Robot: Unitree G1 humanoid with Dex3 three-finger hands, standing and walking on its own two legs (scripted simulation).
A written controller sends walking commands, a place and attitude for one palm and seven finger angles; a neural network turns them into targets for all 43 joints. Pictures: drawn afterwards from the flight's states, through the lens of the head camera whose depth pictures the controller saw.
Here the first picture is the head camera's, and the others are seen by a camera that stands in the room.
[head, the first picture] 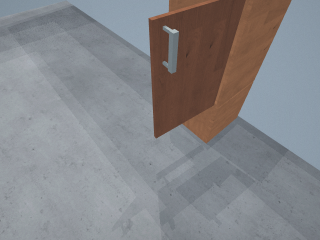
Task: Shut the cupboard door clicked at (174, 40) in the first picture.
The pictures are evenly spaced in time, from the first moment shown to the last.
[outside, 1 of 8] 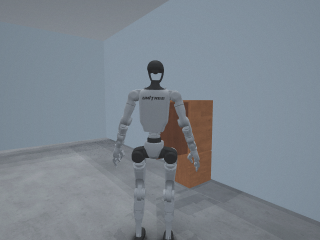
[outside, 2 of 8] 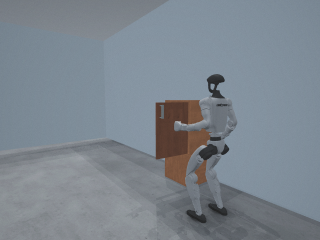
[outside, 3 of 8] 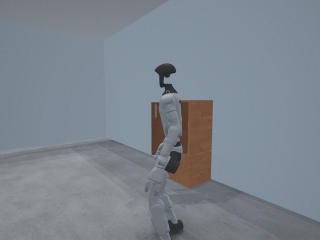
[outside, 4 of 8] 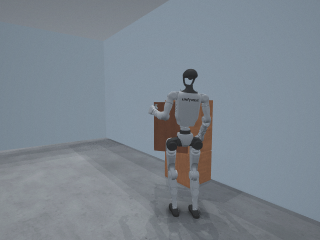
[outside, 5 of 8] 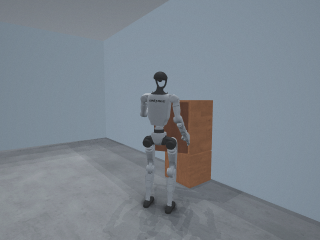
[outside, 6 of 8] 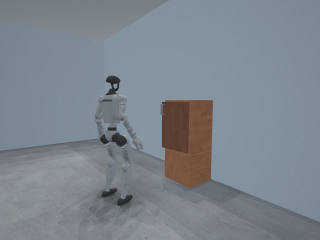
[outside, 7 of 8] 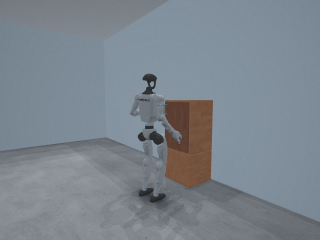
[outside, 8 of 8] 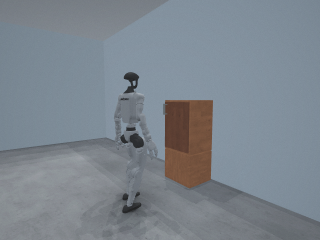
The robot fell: no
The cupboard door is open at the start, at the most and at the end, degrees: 84 84 0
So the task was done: yes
